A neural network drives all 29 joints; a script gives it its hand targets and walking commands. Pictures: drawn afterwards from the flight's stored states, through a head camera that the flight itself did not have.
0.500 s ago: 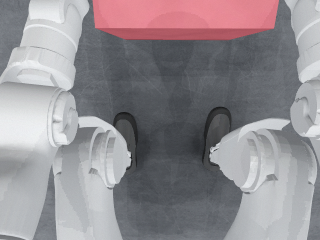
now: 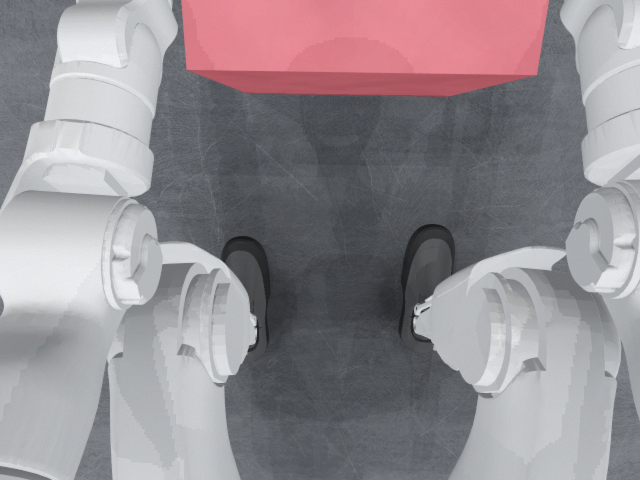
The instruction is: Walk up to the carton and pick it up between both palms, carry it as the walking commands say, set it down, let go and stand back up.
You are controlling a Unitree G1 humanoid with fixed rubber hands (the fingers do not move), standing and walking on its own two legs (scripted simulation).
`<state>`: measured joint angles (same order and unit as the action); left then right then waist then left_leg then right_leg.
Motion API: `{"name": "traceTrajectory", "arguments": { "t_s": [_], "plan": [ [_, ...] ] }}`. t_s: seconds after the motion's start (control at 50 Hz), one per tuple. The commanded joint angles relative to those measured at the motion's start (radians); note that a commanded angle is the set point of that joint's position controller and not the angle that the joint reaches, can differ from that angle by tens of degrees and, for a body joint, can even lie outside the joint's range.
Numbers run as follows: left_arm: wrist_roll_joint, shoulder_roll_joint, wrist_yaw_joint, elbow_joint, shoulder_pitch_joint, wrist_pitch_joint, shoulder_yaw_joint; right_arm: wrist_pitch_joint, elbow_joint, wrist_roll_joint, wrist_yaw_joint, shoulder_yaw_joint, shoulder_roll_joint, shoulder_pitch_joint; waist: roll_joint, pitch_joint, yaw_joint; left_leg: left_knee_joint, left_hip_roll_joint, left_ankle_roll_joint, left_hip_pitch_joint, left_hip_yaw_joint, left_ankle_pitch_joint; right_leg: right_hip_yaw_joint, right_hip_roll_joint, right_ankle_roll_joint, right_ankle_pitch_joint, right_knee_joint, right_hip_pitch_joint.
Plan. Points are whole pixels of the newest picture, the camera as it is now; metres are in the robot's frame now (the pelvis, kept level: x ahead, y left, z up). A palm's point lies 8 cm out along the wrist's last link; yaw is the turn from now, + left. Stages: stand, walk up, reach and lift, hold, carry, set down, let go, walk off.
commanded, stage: reach and lift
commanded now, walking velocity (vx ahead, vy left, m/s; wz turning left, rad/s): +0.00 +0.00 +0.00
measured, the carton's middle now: out of the picture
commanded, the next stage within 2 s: none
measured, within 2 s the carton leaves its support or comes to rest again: leaves its support in 0.04 s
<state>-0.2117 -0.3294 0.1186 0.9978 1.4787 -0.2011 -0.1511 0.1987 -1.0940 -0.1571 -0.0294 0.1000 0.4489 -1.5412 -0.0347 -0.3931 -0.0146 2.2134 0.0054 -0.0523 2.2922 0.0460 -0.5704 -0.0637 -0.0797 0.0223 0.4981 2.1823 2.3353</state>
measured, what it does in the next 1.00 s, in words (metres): rises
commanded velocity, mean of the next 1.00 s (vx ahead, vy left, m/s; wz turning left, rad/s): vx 0.00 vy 0.00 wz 0.00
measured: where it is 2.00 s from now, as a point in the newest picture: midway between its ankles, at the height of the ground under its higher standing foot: (333, 313)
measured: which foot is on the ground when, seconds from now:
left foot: down 0.00-1.00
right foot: down 0.00-1.00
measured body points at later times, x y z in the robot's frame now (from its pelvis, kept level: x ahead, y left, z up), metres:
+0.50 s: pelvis +0.01 +0.00 +0.04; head +0.36 -0.03 +0.31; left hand +0.57 +0.15 -0.10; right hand +0.57 -0.22 -0.10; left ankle +0.11 +0.14 -0.33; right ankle +0.13 -0.14 -0.33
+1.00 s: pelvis +0.00 +0.00 +0.08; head +0.34 -0.03 +0.38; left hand +0.56 +0.15 -0.02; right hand +0.56 -0.22 -0.03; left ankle +0.11 +0.14 -0.33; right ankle +0.13 -0.14 -0.33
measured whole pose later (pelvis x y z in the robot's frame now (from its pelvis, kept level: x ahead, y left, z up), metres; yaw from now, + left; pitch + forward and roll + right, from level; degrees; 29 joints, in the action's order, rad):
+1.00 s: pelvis +0.00 +0.00 +0.08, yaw +0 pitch +49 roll +3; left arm 0.10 -0.12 0.04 0.67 1.22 -0.37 -0.48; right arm 0.40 -0.81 0.12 -0.01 0.34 0.27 -1.30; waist -0.02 0.03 0.00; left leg 1.89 0.00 -0.06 2.22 0.04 -0.52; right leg -0.06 -0.04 0.02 0.44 1.87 2.28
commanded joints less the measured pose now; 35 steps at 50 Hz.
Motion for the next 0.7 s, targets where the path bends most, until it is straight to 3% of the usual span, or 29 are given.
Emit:
{"name": "traceTrajectory", "arguments": {
  "t_s": [0.0,0.06,0.2,0.44,0.68],
  "plan": [
    [-0.101,0.932,-0.261,-0.334,0.693,0.026,0.340,-0.022,0.305,-0.107,0.274,-0.262,-0.907,-0.572,0.035,1.527,-0.051,-0.170,0.104,0.029,-0.639,-0.149,0.366,0.155,0.118,-0.037,-0.385,-0.122,-0.801],
    [-0.083,0.934,-0.242,-0.363,0.680,0.021,0.323,-0.020,0.340,-0.115,0.269,-0.264,-0.920,-0.590,0.048,1.591,-0.032,-0.179,0.110,0.032,-0.678,-0.152,0.396,0.163,0.127,-0.032,-0.403,-0.129,-0.806],
    [0.034,0.965,-0.261,-0.279,0.556,-0.007,0.215,0.016,0.209,-0.046,0.290,-0.203,-1.016,-0.459,0.067,1.399,0.012,-0.237,0.118,0.036,-0.547,-0.164,0.288,0.149,0.142,-0.029,-0.301,-0.192,-0.704],
    [0.087,1.011,-0.299,-0.322,0.552,-0.067,0.179,0.067,0.275,0.043,0.290,-0.148,-1.030,-0.439,0.052,1.472,-0.023,-0.306,0.127,0.024,-0.527,-0.166,0.268,0.152,0.156,-0.032,-0.299,-0.260,-0.739],
    [0.100,1.040,-0.314,-0.390,0.517,-0.118,0.199,0.121,0.389,0.043,0.304,-0.198,-1.089,-0.434,0.086,1.658,0.010,-0.368,0.133,0.022,-0.599,-0.184,0.320,0.161,0.169,-0.017,-0.355,-0.318,-0.854]
  ]
}}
